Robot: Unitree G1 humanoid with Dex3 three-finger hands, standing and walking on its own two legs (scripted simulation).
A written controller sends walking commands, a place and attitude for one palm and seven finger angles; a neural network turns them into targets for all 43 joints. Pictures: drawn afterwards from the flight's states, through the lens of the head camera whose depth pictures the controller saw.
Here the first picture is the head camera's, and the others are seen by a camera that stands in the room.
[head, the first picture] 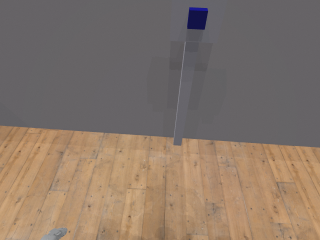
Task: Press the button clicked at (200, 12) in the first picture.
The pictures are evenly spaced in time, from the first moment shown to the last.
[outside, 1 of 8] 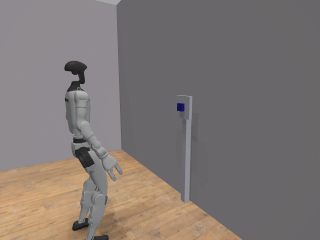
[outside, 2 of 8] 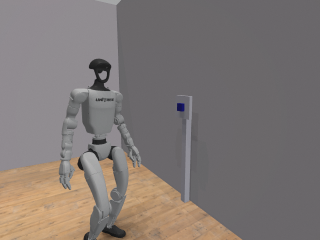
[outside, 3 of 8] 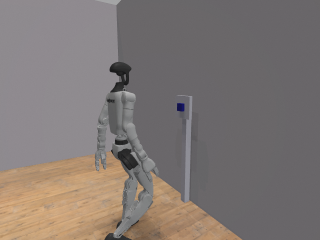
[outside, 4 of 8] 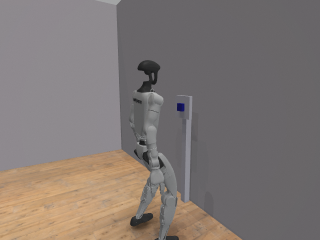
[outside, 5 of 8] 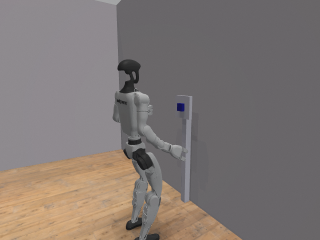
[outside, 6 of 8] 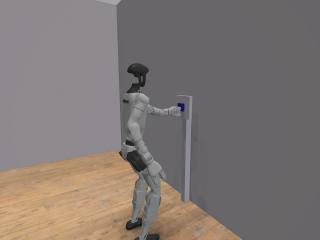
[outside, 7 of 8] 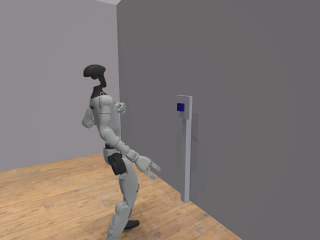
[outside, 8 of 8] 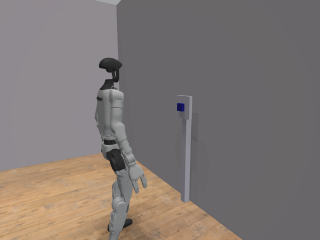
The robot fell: no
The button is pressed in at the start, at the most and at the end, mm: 0 12 0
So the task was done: yes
